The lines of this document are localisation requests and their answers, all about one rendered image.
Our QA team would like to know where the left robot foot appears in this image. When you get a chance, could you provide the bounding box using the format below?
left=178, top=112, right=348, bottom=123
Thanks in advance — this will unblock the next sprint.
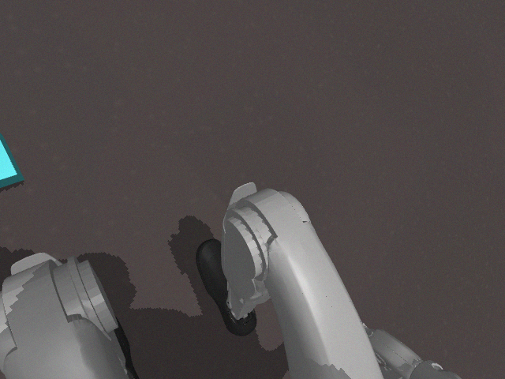
left=114, top=316, right=140, bottom=379

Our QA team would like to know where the right robot hand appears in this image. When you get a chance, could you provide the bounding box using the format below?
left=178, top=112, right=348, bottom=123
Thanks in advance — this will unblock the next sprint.
left=362, top=322, right=424, bottom=379

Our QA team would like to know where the carton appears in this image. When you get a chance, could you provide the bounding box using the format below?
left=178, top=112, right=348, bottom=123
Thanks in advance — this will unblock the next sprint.
left=0, top=134, right=24, bottom=188

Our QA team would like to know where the right robot arm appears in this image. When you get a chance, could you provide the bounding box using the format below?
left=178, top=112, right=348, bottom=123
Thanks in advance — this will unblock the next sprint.
left=410, top=360, right=461, bottom=379

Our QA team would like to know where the right robot foot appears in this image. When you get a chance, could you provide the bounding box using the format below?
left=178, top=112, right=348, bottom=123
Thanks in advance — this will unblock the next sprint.
left=196, top=239, right=256, bottom=336

